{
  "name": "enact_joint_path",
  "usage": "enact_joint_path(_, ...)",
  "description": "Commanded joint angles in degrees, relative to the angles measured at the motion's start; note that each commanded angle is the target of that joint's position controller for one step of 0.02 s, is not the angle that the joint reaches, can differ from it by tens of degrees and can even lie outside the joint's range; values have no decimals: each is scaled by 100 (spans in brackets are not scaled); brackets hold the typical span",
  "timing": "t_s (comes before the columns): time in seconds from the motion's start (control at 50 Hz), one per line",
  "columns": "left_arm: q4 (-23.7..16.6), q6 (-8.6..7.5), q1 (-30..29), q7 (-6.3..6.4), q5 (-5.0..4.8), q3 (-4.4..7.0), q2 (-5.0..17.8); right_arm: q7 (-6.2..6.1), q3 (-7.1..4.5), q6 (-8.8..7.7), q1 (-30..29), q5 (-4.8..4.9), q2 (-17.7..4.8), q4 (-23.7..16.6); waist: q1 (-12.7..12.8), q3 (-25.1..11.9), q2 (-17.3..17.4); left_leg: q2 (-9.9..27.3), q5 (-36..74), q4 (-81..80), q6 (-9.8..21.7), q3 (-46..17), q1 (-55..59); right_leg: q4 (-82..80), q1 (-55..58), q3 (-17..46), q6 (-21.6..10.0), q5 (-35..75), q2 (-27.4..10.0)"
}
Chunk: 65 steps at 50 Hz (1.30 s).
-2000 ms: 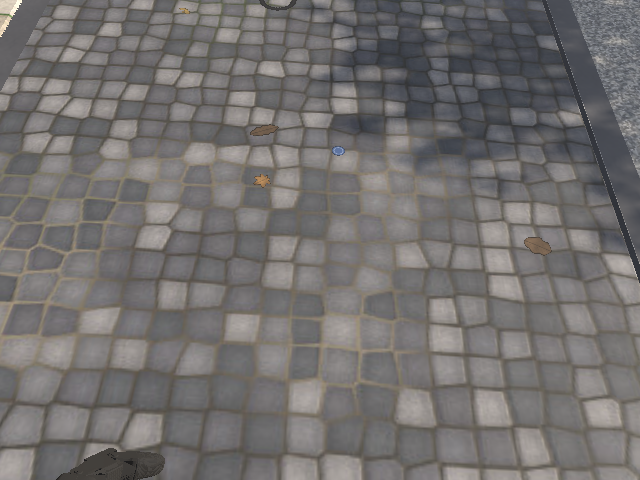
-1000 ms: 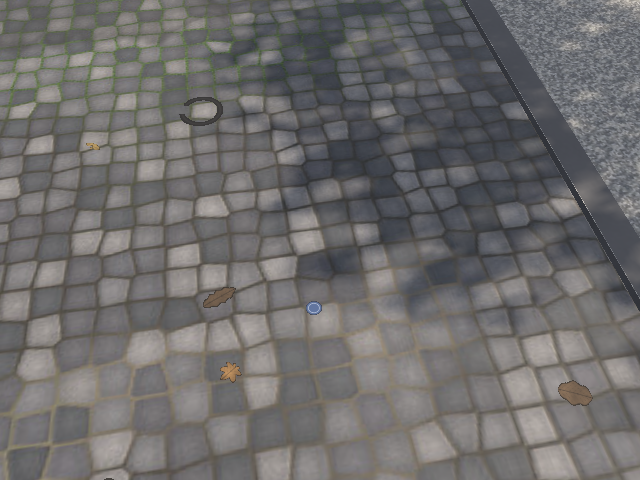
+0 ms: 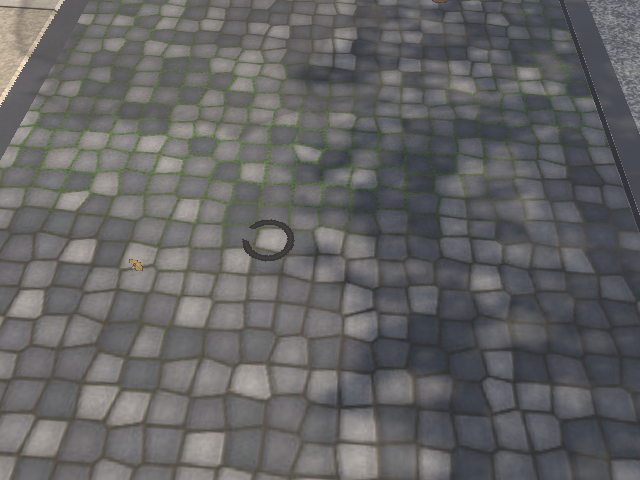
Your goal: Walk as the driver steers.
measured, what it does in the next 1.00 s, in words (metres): walks ahead: right foot, then left foot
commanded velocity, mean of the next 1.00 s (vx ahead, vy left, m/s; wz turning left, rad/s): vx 0.22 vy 0.00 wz -0.08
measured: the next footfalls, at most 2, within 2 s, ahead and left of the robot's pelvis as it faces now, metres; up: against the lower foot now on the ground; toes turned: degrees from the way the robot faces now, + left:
right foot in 0.16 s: +0.27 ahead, -0.13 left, +0.00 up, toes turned +8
left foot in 0.58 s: +0.36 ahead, +0.08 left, +0.00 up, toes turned +3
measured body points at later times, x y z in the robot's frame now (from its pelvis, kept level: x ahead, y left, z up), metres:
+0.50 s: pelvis +0.23 -0.03 +0.00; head +0.27 -0.04 +0.45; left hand +0.20 +0.23 -0.13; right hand +0.44 -0.25 -0.11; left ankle +0.30 +0.09 -0.71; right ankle +0.24 -0.14 -0.74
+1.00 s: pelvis +0.26 -0.03 -0.02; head +0.27 -0.06 +0.43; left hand +0.43 +0.21 -0.12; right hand +0.32 -0.32 -0.14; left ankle +0.32 +0.08 -0.74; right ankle +0.24 -0.12 -0.75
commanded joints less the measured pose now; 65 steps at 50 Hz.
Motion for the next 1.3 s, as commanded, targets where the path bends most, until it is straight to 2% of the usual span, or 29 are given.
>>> enact_joint_path(0.02,-593,-103,-774,-12,-46,50,396,-53,-226,-29,476,-40,-921,-226,-209,-78,567,1352,2610,-136,541,-1140,170,-539,47,-332,-10,327,383)
enact_joint_path(0.08,-716,-184,-864,-9,-78,54,517,-108,-252,-23,410,-101,-1011,-312,-149,-88,635,1522,2842,199,440,-1454,384,-1105,450,-204,-162,88,526)
enact_joint_path(0.14,-325,-292,558,99,-92,200,867,-77,-272,-81,-137,-88,-1144,-475,612,-598,521,1245,3530,1430,80,-1407,-175,-1840,2642,-244,-468,-307,796)
enact_joint_path(0.16,-209,-363,1360,186,0,297,1172,-12,-207,-137,-141,-16,-925,-540,969,-1211,79,875,2809,2712,-76,-1070,-736,-2043,3928,403,-711,-760,87)
enact_joint_path(0.18,-256,-334,1918,271,135,420,1651,-13,-72,-167,161,156,-372,-757,994,-1973,-907,193,-66,4381,-271,-311,-2152,-2384,5379,2470,-1127,-1769,-1515)
enact_joint_path(0.2,-228,-229,1611,244,46,468,1694,-24,-76,-115,505,19,-595,-827,586,-2069,-1532,135,-1862,5171,-268,-33,-3042,-2889,5285,4230,-1565,-2050,-2006)
enact_joint_path(0.22,-309,-189,1226,212,-7,364,1089,-46,-105,-27,330,-120,-803,-613,489,-1187,-511,579,-1335,5490,-256,-75,-3266,-2901,4514,3585,-1541,-2501,-1758)
enact_joint_path(0.24,-292,-209,990,175,-56,261,676,7,-79,-16,-19,-168,-711,-599,499,-532,12,671,-913,5295,-318,-8,-3111,-2974,3739,2680,-1501,-1500,-1407)
enact_joint_path(0.28,-97,-305,1002,143,-75,178,465,55,-32,40,-125,-229,-467,-613,323,-208,-284,781,-851,4830,-460,16,-2721,-2956,3087,1459,-1408,1245,-935)
enact_joint_path(0.32,131,-433,1203,66,-148,179,513,64,1,105,-14,-248,-363,-568,205,-392,-431,630,-863,4581,-587,91,-2373,-2770,2983,851,-1484,3536,-738)
enact_joint_path(0.4,303,-380,1019,30,-204,190,616,73,152,124,-482,-234,-181,-671,91,-573,-539,753,-294,3102,-798,648,-2010,-2725,2847,270,-1466,4278,-329)
enact_joint_path(0.5,485,-148,1391,46,-212,350,920,-64,228,121,-1114,-104,-299,-798,353,-578,-619,644,346,1927,-781,728,-1405,-2389,2746,606,-1310,3285,-271)
enact_joint_path(0.56,411,-41,1277,99,-299,395,882,-198,181,12,-844,-174,-468,-737,134,-487,-270,887,1159,707,-584,482,-431,-1734,2260,971,-954,1492,-48)
enact_joint_path(0.58,270,-48,1385,101,-313,330,582,-260,111,-38,-635,-247,-811,-771,169,-788,422,1932,2185,599,-374,-370,218,-1003,1835,783,-726,160,305)
enact_joint_path(0.6,220,-8,1874,151,-276,266,201,-262,48,9,-559,-187,-1186,-881,339,-992,1458,3205,4133,665,188,-1328,625,249,1265,42,-578,-2796,1095)
enact_joint_path(0.62,294,125,2007,205,-219,357,551,-270,-22,129,-398,-28,-1149,-824,148,-1291,1617,3490,3801,421,851,-1752,493,1307,951,-263,-557,-3549,1179)
enact_joint_path(0.64,353,231,1841,206,-124,435,747,-280,70,162,-595,-7,-783,-889,248,-880,951,3163,2960,202,829,-1453,162,1816,789,-92,-522,-3168,944)
enact_joint_path(0.68,343,366,1591,149,-115,478,658,-319,184,197,-1249,-96,-413,-1000,490,-415,870,2606,2429,-54,514,-578,-451,1935,866,-69,-343,-2490,731)
enact_joint_path(0.84,-5,627,1031,-58,-154,389,368,-294,65,199,-1200,-179,-581,-906,372,-510,1093,2466,1661,-13,499,507,-661,712,1447,-430,-180,-1919,598)
enact_joint_path(0.92,-225,604,825,-111,-196,374,463,-201,-57,267,-1108,-203,-861,-850,273,-591,1176,2666,1493,260,434,584,-700,-227,2000,-722,-371,-2027,662)
enact_joint_path(0.96,-216,534,1035,-113,-194,368,437,-187,-112,321,-1195,-137,-969,-841,466,-616,993,2602,1216,709,142,821,-941,-1270,2624,-855,-535,-1451,763)
enact_joint_path(0.98,-169,474,1172,-84,-169,393,548,-176,-126,353,-1036,-144,-924,-779,516,-564,626,2460,680,1151,-212,1046,-1299,-1978,3044,-589,-629,-1037,762)
enact_joint_path(1.0,-216,401,1206,-17,-99,487,1011,-129,-77,401,-788,-179,-625,-804,452,-354,-755,1891,-671,2472,-700,1619,-2148,-3029,3319,1065,-865,-977,-317)
enact_joint_path(1.02,-360,394,1236,0,-103,689,1844,-230,14,480,-1222,-145,-396,-1227,584,62,-1725,869,-2315,3285,-990,1424,-3279,-3241,2829,2941,-1704,434,-1668)
enact_joint_path(1.04,-251,404,1528,53,-79,691,1617,-265,-12,551,-1541,-175,-579,-1234,782,33,-949,1054,-2179,4144,-959,707,-3106,-3073,2691,2586,-2040,862,-1540)
enact_joint_path(1.08,-340,432,772,122,-151,537,1114,-200,-39,516,-1225,-43,-572,-1035,287,110,-526,1136,-1154,4228,-891,462,-2982,-2932,2585,1563,-1685,536,-689)
enact_joint_path(1.12,-460,413,489,138,-203,487,921,-149,-99,460,-976,-194,-712,-878,223,-251,-595,1013,-752,4424,-904,557,-2869,-2730,2943,1249,-1560,1326,-325)
enact_joint_path(1.2,-387,357,853,114,-232,508,946,-118,-62,509,-1015,-111,-551,-913,346,-499,-316,971,-692,4142,-1000,534,-2954,-2643,3476,1365,-1626,1458,-362)
enact_joint_path(1.3,-238,285,889,188,-93,298,555,-127,59,571,-1060,-85,-338,-787,499,-455,-476,1030,-831,2764,-883,618,-1857,-2770,3141,1145,-1558,967,-379)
